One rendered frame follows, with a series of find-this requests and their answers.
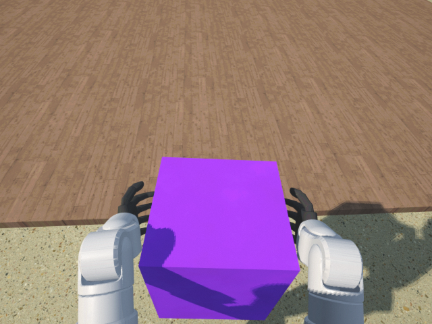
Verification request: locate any carton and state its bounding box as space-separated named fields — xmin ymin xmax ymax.
xmin=138 ymin=157 xmax=300 ymax=320

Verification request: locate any left robot hand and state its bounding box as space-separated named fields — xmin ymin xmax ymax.
xmin=117 ymin=181 xmax=155 ymax=235

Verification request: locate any right robot forearm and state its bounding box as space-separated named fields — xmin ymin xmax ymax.
xmin=296 ymin=219 xmax=364 ymax=324

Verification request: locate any left robot forearm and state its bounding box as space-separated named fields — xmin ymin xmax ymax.
xmin=76 ymin=213 xmax=142 ymax=324

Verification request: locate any right robot hand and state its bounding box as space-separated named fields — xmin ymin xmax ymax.
xmin=285 ymin=188 xmax=317 ymax=244

